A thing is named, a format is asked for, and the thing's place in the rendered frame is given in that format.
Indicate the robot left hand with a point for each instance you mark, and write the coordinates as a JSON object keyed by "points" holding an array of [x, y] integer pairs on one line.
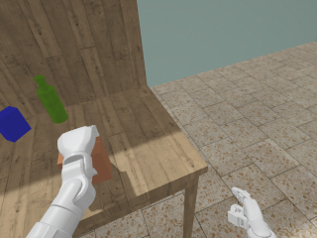
{"points": [[78, 140]]}

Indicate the left robot forearm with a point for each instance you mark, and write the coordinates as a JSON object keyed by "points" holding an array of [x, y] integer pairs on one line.
{"points": [[75, 195]]}

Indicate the sponge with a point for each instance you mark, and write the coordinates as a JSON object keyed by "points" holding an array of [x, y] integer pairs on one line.
{"points": [[100, 162]]}

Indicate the right robot forearm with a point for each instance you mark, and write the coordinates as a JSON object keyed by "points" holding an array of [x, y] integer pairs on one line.
{"points": [[257, 228]]}

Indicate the robot right hand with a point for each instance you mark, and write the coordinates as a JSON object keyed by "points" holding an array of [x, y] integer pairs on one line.
{"points": [[240, 216]]}

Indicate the table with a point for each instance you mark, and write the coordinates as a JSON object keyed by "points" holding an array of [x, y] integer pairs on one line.
{"points": [[91, 52]]}

